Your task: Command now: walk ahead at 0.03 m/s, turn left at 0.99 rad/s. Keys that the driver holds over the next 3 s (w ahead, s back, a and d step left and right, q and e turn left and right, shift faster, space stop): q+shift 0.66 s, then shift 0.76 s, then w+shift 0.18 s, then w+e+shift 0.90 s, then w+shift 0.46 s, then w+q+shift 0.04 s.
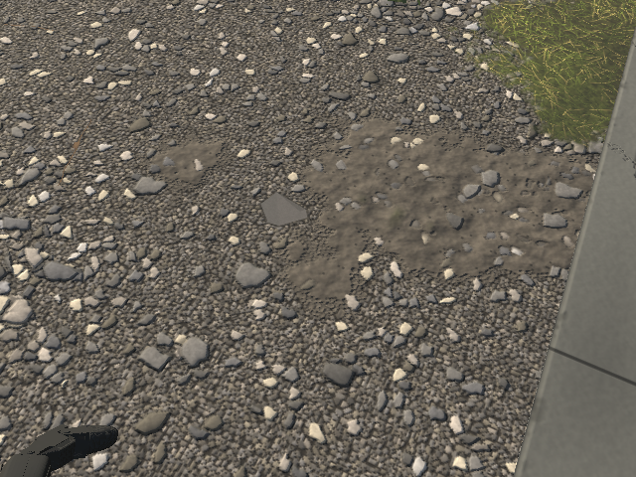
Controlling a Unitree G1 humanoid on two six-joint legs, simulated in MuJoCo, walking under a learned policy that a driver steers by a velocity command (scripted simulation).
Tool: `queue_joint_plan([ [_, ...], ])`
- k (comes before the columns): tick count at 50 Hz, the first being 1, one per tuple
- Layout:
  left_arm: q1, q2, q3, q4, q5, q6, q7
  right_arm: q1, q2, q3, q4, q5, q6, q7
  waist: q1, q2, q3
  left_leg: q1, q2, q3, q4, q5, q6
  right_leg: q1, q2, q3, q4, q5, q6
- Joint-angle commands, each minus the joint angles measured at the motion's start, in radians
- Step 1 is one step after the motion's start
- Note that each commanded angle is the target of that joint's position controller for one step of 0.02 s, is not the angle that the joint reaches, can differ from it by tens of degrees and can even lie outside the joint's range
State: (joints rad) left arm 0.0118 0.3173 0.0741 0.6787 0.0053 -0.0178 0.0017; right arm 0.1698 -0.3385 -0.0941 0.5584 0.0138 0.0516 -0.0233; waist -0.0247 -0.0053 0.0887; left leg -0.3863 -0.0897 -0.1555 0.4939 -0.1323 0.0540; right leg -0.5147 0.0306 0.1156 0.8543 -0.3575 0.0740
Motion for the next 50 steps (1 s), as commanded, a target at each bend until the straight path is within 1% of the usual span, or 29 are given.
queue_joint_plan([
  [1, 0.039, 0.069, 0.020, -0.046, -0.007, -0.004, -0.006, -0.063, -0.190, -0.062, -0.091, 0.002, -0.006, -0.009, 0.026, 0.123, -0.234, 0.140, 0.199, -0.322, -0.111, 0.070, 0.165, 0.079, 0.042, -0.003, -0.108, 0.049, 0.006],
  [4, 0.046, 0.081, 0.027, -0.051, -0.012, -0.007, -0.012, -0.065, -0.178, -0.060, -0.089, 0.006, -0.001, -0.001, 0.019, 0.171, -0.215, 0.120, 0.182, -0.393, -0.096, 0.003, 0.140, 0.143, 0.048, 0.010, -0.222, 0.050, -0.014],
  [6, 0.106, 0.090, 0.038, -0.034, -0.010, -0.013, -0.014, -0.093, -0.162, -0.054, -0.094, 0.015, 0.003, -0.001, 0.054, 0.178, -0.210, 0.073, 0.143, -0.404, -0.047, -0.037, 0.102, 0.268, 0.028, -0.004, -0.403, 0.153, -0.040],
  [7, 0.136, 0.133, 0.052, -0.028, 0.000, -0.010, -0.007, -0.065, -0.123, -0.042, -0.091, 0.018, 0.004, -0.001, 0.051, 0.111, -0.227, -0.003, 0.087, -0.350, 0.047, -0.194, 0.055, 0.380, -0.083, 0.060, -0.496, 0.188, -0.084],
  [8, 0.104, 0.213, 0.064, -0.044, 0.021, 0.002, 0.002, -0.015, -0.065, -0.027, -0.099, 0.018, 0.003, 0.000, -0.003, -0.159, -0.211, -0.194, -0.057, -0.142, 0.263, -0.456, -0.004, 0.462, -0.304, 0.306, -0.569, 0.188, -0.200],
  [9, 0.083, 0.195, 0.061, -0.055, 0.052, -0.003, 0.003, 0.011, -0.141, -0.049, -0.098, 0.010, -0.012, 0.005, -0.019, -0.279, -0.168, -0.267, -0.028, -0.055, 0.494, -0.458, -0.051, 0.369, -0.427, 0.472, -0.621, 0.183, -0.313],
  [10, 0.018, 0.134, 0.044, -0.084, 0.045, -0.006, 0.014, 0.024, -0.209, -0.069, -0.072, 0.007, -0.015, 0.009, -0.032, -0.206, -0.139, -0.264, 0.040, -0.029, 0.610, -0.378, -0.077, 0.334, -0.404, 0.378, -0.612, 0.159, -0.310],
  [11, -0.021, 0.096, 0.035, -0.095, 0.031, -0.002, 0.026, 0.031, -0.210, -0.074, -0.047, 0.009, -0.009, 0.009, -0.031, -0.148, -0.114, -0.253, 0.055, -0.006, 0.656, -0.308, -0.094, 0.306, -0.328, 0.257, -0.598, 0.127, -0.268],
  [12, -0.034, 0.088, 0.032, -0.101, 0.017, 0.003, 0.038, 0.047, -0.184, -0.069, -0.031, 0.004, 0.000, 0.005, -0.030, -0.118, -0.111, -0.269, 0.065, 0.016, 0.724, -0.257, -0.111, 0.323, -0.283, 0.181, -0.582, 0.142, -0.243],
  [13, -0.026, 0.085, 0.027, -0.100, 0.009, 0.006, 0.045, 0.053, -0.154, -0.060, -0.030, 0.006, 0.005, 0.009, -0.017, -0.109, -0.098, -0.291, 0.083, 0.038, 0.772, -0.232, -0.125, 0.331, -0.277, 0.122, -0.577, 0.208, -0.248],
  [16, 0.065, 0.107, 0.032, -0.081, 0.022, 0.016, 0.051, -0.028, -0.098, -0.034, -0.066, 0.021, 0.004, 0.014, 0.050, -0.116, -0.102, -0.329, 0.138, 0.116, 0.677, -0.199, -0.153, 0.421, -0.275, 0.006, -0.585, 0.315, -0.274],
  [19, 0.114, 0.141, 0.048, -0.066, 0.021, 0.028, 0.040, -0.068, -0.073, -0.021, -0.090, 0.012, 0.004, 0.022, 0.084, -0.131, -0.140, -0.305, 0.180, 0.137, 0.551, -0.228, -0.167, 0.506, -0.325, -0.042, -0.577, 0.369, -0.296],
  [21, 0.100, 0.164, 0.059, -0.065, 0.015, 0.031, 0.027, -0.068, -0.062, -0.014, -0.092, 0.008, 0.007, 0.029, 0.080, -0.143, -0.153, -0.221, 0.188, 0.166, 0.450, -0.230, -0.156, 0.482, -0.337, -0.105, -0.571, 0.396, -0.286],
  [23, 0.079, 0.176, 0.067, -0.061, 0.006, 0.029, 0.013, -0.047, -0.069, -0.019, -0.080, 0.009, 0.014, 0.034, 0.065, -0.157, -0.159, -0.117, 0.173, 0.211, 0.350, -0.219, -0.137, 0.443, -0.341, -0.171, -0.555, 0.422, -0.266],
  [25, 0.083, 0.179, 0.074, -0.050, -0.012, 0.021, 0.000, -0.034, -0.079, -0.027, -0.076, 0.012, 0.027, 0.039, 0.052, -0.170, -0.167, -0.047, 0.159, 0.237, 0.248, -0.207, -0.108, 0.448, -0.362, -0.203, -0.513, 0.447, -0.241],
  [27, 0.073, 0.160, 0.073, -0.037, -0.036, 0.018, -0.006, 0.027, -0.086, -0.043, -0.056, 0.015, 0.036, 0.042, 0.002, -0.151, -0.184, 0.092, 0.126, 0.258, 0.063, -0.115, -0.054, 0.419, -0.357, -0.258, -0.404, 0.420, -0.176],
  [28, 0.117, 0.117, 0.064, -0.014, -0.038, 0.017, -0.010, 0.107, -0.123, -0.064, -0.027, 0.012, 0.036, 0.030, -0.029, -0.074, -0.203, 0.255, 0.108, 0.214, -0.039, -0.014, -0.007, 0.320, -0.309, -0.309, -0.264, 0.347, -0.113],
  [29, 0.117, 0.071, 0.050, -0.038, -0.006, 0.016, -0.014, 0.187, -0.256, -0.104, -0.024, 0.015, 0.028, 0.012, -0.046, 0.202, -0.179, 0.464, 0.298, -0.113, -0.119, 0.385, 0.093, 0.008, -0.190, -0.373, 0.055, -0.063, -0.017],
  [30, 0.052, 0.032, 0.032, -0.125, 0.025, 0.009, -0.004, 0.119, -0.337, -0.104, -0.060, -0.023, 0.000, 0.014, 0.005, 0.360, -0.239, 0.480, 0.466, -0.438, -0.093, 0.496, 0.302, -0.251, -0.068, -0.209, 0.287, -0.330, 0.034],
  [31, -0.029, 0.090, 0.044, -0.128, 0.020, 0.008, 0.008, 0.111, -0.263, -0.092, -0.065, -0.035, -0.030, 0.029, -0.066, 0.211, -0.275, 0.463, 0.445, -0.382, -0.125, 0.418, 0.312, -0.271, -0.071, -0.083, 0.379, -0.290, 0.019],
  [32, -0.051, 0.092, 0.044, -0.134, 0.004, 0.003, 0.015, 0.098, -0.232, -0.076, -0.045, -0.026, -0.046, 0.026, -0.040, 0.185, -0.231, 0.426, 0.391, -0.314, -0.135, 0.340, 0.260, -0.273, -0.074, -0.051, 0.369, -0.198, -0.010],
  [33, -0.022, 0.099, 0.050, -0.114, 0.009, 0.001, 0.026, 0.049, -0.199, -0.067, -0.043, -0.002, -0.048, 0.016, -0.005, 0.118, -0.203, 0.395, 0.342, -0.262, -0.131, 0.267, 0.207, -0.267, -0.090, -0.034, 0.327, -0.113, -0.019],
  [34, 0.011, 0.118, 0.055, -0.100, 0.014, 0.004, 0.031, -0.010, -0.161, -0.050, -0.052, 0.013, -0.039, 0.005, 0.024, 0.122, -0.194, 0.355, 0.328, -0.217, -0.122, 0.287, 0.180, -0.241, -0.093, -0.037, 0.295, -0.054, -0.016],
  [37, 0.085, 0.096, 0.048, -0.058, 0.008, 0.012, 0.020, -0.044, -0.130, -0.026, -0.059, -0.012, -0.032, -0.014, 0.044, 0.127, -0.239, 0.275, 0.283, -0.140, -0.101, 0.401, 0.170, -0.106, -0.058, -0.070, 0.271, 0.044, 0.011],
  [40, 0.064, 0.062, 0.029, -0.063, 0.001, 0.020, 0.016, -0.023, -0.133, -0.019, -0.037, -0.015, -0.030, -0.018, 0.021, 0.129, -0.223, 0.260, 0.264, -0.136, -0.092, 0.356, 0.166, -0.065, -0.049, -0.077, 0.136, 0.067, 0.024],
  [44, 0.049, 0.061, 0.021, -0.075, -0.004, 0.024, 0.010, -0.038, -0.131, -0.008, -0.025, -0.025, -0.025, -0.010, -0.002, 0.154, -0.186, 0.203, 0.271, -0.186, -0.082, 0.244, 0.174, 0.014, -0.054, -0.076, 0.006, 0.039, 0.016],
  [47, 0.053, 0.065, 0.019, -0.085, -0.007, 0.017, 0.005, -0.047, -0.117, 0.003, -0.011, -0.026, -0.023, 0.003, -0.008, 0.157, -0.167, 0.176, 0.273, -0.227, -0.057, 0.256, 0.179, 0.085, -0.049, -0.082, -0.079, -0.009, -0.002],
  [49, 0.071, 0.055, 0.016, -0.085, -0.009, 0.010, -0.001, -0.063, -0.097, 0.012, -0.002, -0.021, -0.023, 0.007, 0.007, 0.157, -0.163, 0.173, 0.259, -0.247, -0.035, 0.267, 0.169, 0.148, -0.045, -0.087, -0.189, 0.007, -0.017],
  [50, 0.097, 0.040, 0.012, -0.079, -0.007, 0.004, -0.005, -0.081, -0.079, 0.020, 0.001, -0.015, -0.023, 0.007, 0.035, 0.149, -0.163, 0.157, 0.235, -0.242, -0.020, 0.238, 0.148, 0.219, -0.041, -0.095, -0.311, 0.093, -0.030],
])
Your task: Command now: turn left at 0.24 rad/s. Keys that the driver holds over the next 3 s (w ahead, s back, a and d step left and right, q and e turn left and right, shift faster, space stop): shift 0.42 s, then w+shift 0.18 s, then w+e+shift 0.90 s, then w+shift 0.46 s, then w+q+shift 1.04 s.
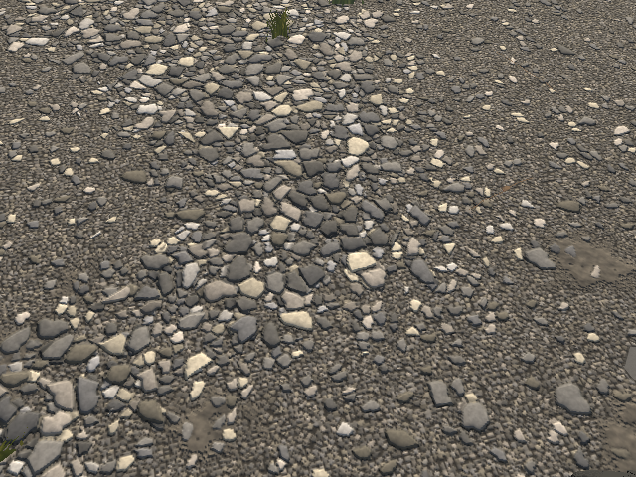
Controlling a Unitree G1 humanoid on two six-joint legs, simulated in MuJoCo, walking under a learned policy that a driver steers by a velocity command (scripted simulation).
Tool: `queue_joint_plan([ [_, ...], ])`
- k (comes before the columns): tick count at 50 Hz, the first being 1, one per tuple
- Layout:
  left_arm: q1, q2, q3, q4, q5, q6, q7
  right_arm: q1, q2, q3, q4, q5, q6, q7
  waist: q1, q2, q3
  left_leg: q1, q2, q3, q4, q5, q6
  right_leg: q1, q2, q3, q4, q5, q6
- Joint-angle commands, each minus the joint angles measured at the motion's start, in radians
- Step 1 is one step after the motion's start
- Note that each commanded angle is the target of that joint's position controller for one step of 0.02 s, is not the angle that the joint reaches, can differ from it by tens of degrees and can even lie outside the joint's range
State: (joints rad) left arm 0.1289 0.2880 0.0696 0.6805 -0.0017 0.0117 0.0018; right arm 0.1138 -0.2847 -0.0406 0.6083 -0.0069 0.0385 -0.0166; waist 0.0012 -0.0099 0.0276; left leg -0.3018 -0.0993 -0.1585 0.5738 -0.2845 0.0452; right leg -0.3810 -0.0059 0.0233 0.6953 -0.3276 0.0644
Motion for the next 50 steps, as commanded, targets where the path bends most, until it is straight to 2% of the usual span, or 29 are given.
queue_joint_plan([
  [1, -0.001, 0.062, 0.012, -0.079, 0.013, -0.033, -0.007, -0.016, -0.108, -0.025, -0.041, 0.008, -0.013, 0.000, 0.028, 0.127, -0.103, 0.040, 0.213, -0.232, -0.099, 0.317, 0.114, 0.184, -0.020, 0.013, -0.291, 0.238, -0.037],
  [2, 0.011, 0.115, 0.018, -0.088, 0.034, -0.038, -0.002, 0.029, -0.076, -0.016, -0.034, -0.011, -0.021, -0.001, 0.003, 0.030, -0.130, -0.007, 0.150, -0.179, -0.035, 0.167, 0.048, 0.287, -0.132, 0.113, -0.299, 0.480, -0.071],
  [3, -0.026, 0.160, 0.021, -0.095, 0.045, -0.038, 0.001, 0.113, -0.084, -0.023, -0.012, -0.012, -0.029, 0.000, -0.074, -0.141, -0.122, -0.043, 0.052, -0.059, 0.026, -0.055, -0.012, 0.274, -0.235, 0.209, -0.279, 0.623, -0.177],
  [4, -0.044, 0.098, 0.006, -0.086, 0.036, -0.039, 0.001, 0.098, -0.103, -0.026, -0.005, -0.019, -0.030, -0.003, -0.064, -0.192, -0.129, 0.024, 0.073, -0.024, 0.008, -0.095, -0.056, 0.194, -0.275, 0.264, -0.314, 0.513, -0.261],
  [5, -0.060, 0.072, -0.002, -0.088, 0.027, -0.042, -0.002, 0.066, -0.118, -0.031, -0.003, -0.016, -0.028, -0.004, -0.050, -0.169, -0.110, 0.051, 0.087, -0.018, -0.029, -0.034, -0.065, 0.184, -0.227, 0.227, -0.316, 0.400, -0.234],
  [7, -0.049, 0.090, 0.003, -0.087, 0.016, -0.045, 0.000, 0.026, -0.103, -0.032, 0.005, -0.015, -0.015, -0.002, -0.020, -0.119, -0.089, 0.052, 0.080, -0.020, -0.065, 0.066, -0.051, 0.190, -0.141, 0.139, -0.295, 0.240, -0.151],
  [9, -0.029, 0.093, 0.002, -0.087, 0.018, -0.050, 0.005, 0.026, -0.088, -0.029, 0.016, -0.007, -0.011, 0.004, -0.006, -0.072, -0.073, 0.059, 0.087, -0.037, -0.092, 0.125, -0.030, 0.188, -0.103, 0.088, -0.274, 0.192, -0.112],
  [15, 0.004, 0.064, -0.008, -0.096, 0.017, -0.039, 0.008, 0.051, -0.067, -0.028, 0.060, -0.005, -0.022, 0.002, 0.015, 0.007, -0.072, 0.046, 0.097, -0.058, -0.112, 0.185, -0.025, 0.230, -0.071, 0.047, -0.230, 0.224, -0.106],
  [21, 0.010, 0.055, -0.013, -0.094, 0.015, -0.038, 0.004, 0.080, -0.065, -0.029, 0.098, -0.004, -0.025, -0.008, 0.011, 0.025, -0.062, 0.069, 0.103, -0.062, -0.116, 0.224, -0.034, 0.229, -0.059, 0.037, -0.230, 0.244, -0.105],
  [22, 0.038, 0.057, -0.012, -0.082, 0.014, -0.034, 0.006, 0.108, -0.062, -0.029, 0.111, -0.002, -0.024, -0.011, 0.010, 0.016, -0.099, 0.077, 0.079, -0.034, -0.106, 0.063, -0.026, 0.244, -0.042, 0.028, -0.241, 0.068, -0.113],
  [23, 0.068, 0.083, -0.002, -0.070, 0.002, -0.029, 0.010, 0.131, -0.075, -0.035, 0.117, 0.007, -0.025, -0.010, 0.013, -0.011, -0.074, 0.018, 0.050, 0.001, -0.071, -0.206, -0.009, 0.234, -0.044, 0.058, -0.264, -0.220, -0.142],
  [24, 0.117, 0.105, 0.005, -0.053, -0.011, -0.029, 0.015, 0.109, -0.082, -0.037, 0.102, 0.012, -0.035, -0.004, 0.029, -0.048, 0.001, -0.110, 0.049, 0.021, -0.016, -0.351, -0.001, 0.222, -0.105, 0.168, -0.326, -0.448, -0.191],
  [26, 0.204, 0.176, 0.025, -0.015, -0.022, -0.047, 0.022, 0.008, -0.042, -0.026, 0.047, 0.045, -0.078, 0.007, 0.049, -0.169, 0.130, -0.310, 0.084, 0.132, 0.186, -0.201, -0.012, 0.234, -0.350, 0.520, -0.537, -0.660, -0.325],
  [27, 0.234, 0.188, 0.031, -0.004, -0.016, -0.059, 0.026, -0.046, -0.071, -0.032, 0.027, 0.044, -0.096, 0.009, 0.074, -0.147, 0.159, -0.381, 0.134, 0.095, 0.299, -0.207, -0.012, 0.226, -0.402, 0.589, -0.578, -0.595, -0.354],
  [28, 0.236, 0.179, 0.028, -0.004, -0.008, -0.073, 0.027, -0.048, -0.080, -0.037, 0.021, 0.042, -0.111, 0.014, 0.067, -0.120, 0.142, -0.446, 0.161, 0.074, 0.386, -0.210, -0.006, 0.271, -0.411, 0.597, -0.582, -0.530, -0.354],
  [30, 0.193, 0.152, 0.020, -0.021, -0.016, -0.085, 0.018, 0.002, -0.062, -0.030, 0.030, 0.044, -0.130, 0.028, 0.035, -0.109, 0.080, -0.450, 0.195, 0.088, 0.363, -0.159, 0.001, 0.316, -0.349, 0.464, -0.568, -0.397, -0.305],
  [33, 0.151, 0.173, 0.025, -0.036, -0.032, -0.071, 0.004, 0.010, -0.031, -0.020, 0.039, 0.024, -0.156, 0.047, 0.003, -0.120, 0.041, -0.094, 0.119, 0.175, 0.102, -0.076, -0.040, 0.105, -0.188, 0.229, -0.547, -0.160, -0.255],
  [35, 0.142, 0.176, 0.024, -0.045, -0.043, -0.063, 0.003, 0.094, -0.043, -0.026, 0.066, 0.034, -0.163, 0.054, -0.053, -0.107, 0.019, 0.102, 0.078, 0.208, -0.033, 0.074, -0.068, 0.011, -0.164, 0.205, -0.480, -0.151, -0.254],
  [36, 0.145, 0.155, 0.018, -0.050, -0.041, -0.063, 0.004, 0.164, -0.064, -0.037, 0.089, 0.042, -0.160, 0.048, -0.089, -0.083, -0.003, 0.234, 0.068, 0.215, -0.057, 0.107, -0.071, -0.060, -0.150, 0.200, -0.418, -0.140, -0.238],
  [37, 0.122, 0.112, 0.003, -0.063, -0.029, -0.070, 0.002, 0.274, -0.093, -0.052, 0.110, 0.049, -0.158, 0.038, -0.151, -0.063, -0.043, 0.392, 0.091, 0.194, -0.060, 0.095, -0.060, -0.153, -0.113, 0.179, -0.295, -0.096, -0.205],
  [38, 0.078, 0.027, -0.022, -0.091, -0.008, -0.082, -0.003, 0.448, -0.165, -0.075, 0.133, 0.043, -0.161, 0.024, -0.236, 0.072, -0.122, 0.578, 0.255, -0.008, -0.134, -0.060, -0.019, -0.299, -0.022, 0.093, 0.064, -0.078, -0.142],
  [39, 0.116, -0.042, -0.040, -0.154, -0.030, -0.102, 0.006, 0.489, -0.268, -0.087, 0.112, 0.001, -0.163, 0.025, -0.183, 0.270, -0.185, 0.636, 0.494, -0.475, -0.284, -0.433, 0.094, -0.492, 0.036, 0.081, 0.403, -0.201, -0.113],
  [40, 0.143, 0.019, -0.030, -0.164, -0.077, -0.105, 0.009, 0.404, -0.245, -0.081, 0.093, -0.007, -0.170, 0.031, -0.148, 0.247, -0.148, 0.554, 0.546, -0.650, -0.367, -0.682, 0.162, -0.598, -0.018, 0.136, 0.603, -0.146, -0.114],
  [41, 0.112, 0.058, -0.020, -0.161, -0.081, -0.098, 0.004, 0.338, -0.178, -0.061, 0.088, 0.010, -0.171, 0.026, -0.126, 0.200, -0.032, 0.499, 0.533, -0.521, -0.364, -0.597, 0.143, -0.689, -0.064, 0.122, 0.670, -0.049, -0.114],
  [42, 0.112, 0.062, -0.018, -0.144, -0.061, -0.090, -0.002, 0.311, -0.128, -0.045, 0.091, 0.010, -0.168, 0.024, -0.110, 0.155, -0.002, 0.443, 0.484, -0.364, -0.353, -0.443, 0.116, -0.672, -0.091, 0.108, 0.679, 0.029, -0.110],
  [43, 0.117, 0.061, -0.014, -0.133, -0.049, -0.081, -0.008, 0.278, -0.106, -0.037, 0.095, 0.001, -0.164, 0.023, -0.080, 0.136, 0.023, 0.375, 0.438, -0.246, -0.364, -0.318, 0.095, -0.636, -0.114, 0.112, 0.662, 0.083, -0.104],
  [44, 0.120, 0.058, -0.010, -0.129, -0.049, -0.069, -0.018, 0.254, -0.087, -0.032, 0.100, -0.005, -0.164, 0.022, -0.054, 0.145, 0.051, 0.317, 0.407, -0.147, -0.380, -0.217, 0.072, -0.602, -0.130, 0.114, 0.651, 0.124, -0.098],
  [47, 0.116, 0.039, -0.010, -0.121, -0.050, -0.040, -0.036, 0.252, -0.066, -0.026, 0.119, -0.009, -0.168, 0.012, -0.031, 0.105, 0.079, 0.257, 0.371, 0.072, -0.414, -0.005, 0.047, -0.581, -0.131, 0.097, 0.668, 0.222, -0.082],
  [50, 0.030, 0.032, -0.014, -0.149, -0.041, -0.035, -0.039, 0.243, -0.064, -0.021, 0.139, -0.024, -0.166, 0.001, -0.028, 0.072, 0.142, 0.204, 0.328, 0.238, -0.456, 0.132, 0.035, -0.568, -0.105, 0.049, 0.534, 0.320, -0.076],
])
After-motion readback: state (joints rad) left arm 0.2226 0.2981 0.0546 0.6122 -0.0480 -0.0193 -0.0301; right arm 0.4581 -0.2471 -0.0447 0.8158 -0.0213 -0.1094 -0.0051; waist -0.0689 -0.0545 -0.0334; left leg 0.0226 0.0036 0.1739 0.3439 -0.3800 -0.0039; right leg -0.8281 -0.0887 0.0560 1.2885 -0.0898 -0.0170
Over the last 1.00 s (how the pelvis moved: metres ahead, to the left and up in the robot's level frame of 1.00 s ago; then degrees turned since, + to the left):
0.03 0.02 0.00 48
